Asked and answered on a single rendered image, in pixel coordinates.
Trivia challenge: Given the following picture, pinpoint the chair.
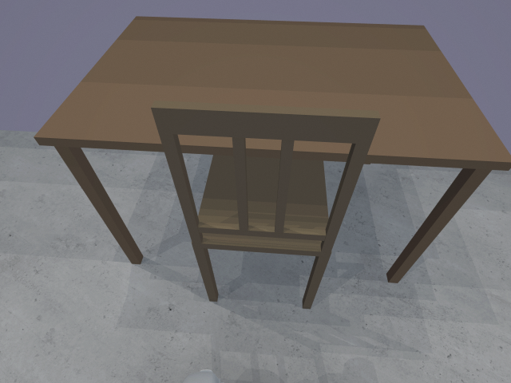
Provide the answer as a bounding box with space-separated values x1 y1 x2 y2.
151 101 381 309

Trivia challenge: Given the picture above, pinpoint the table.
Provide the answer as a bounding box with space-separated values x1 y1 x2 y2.
34 16 511 283

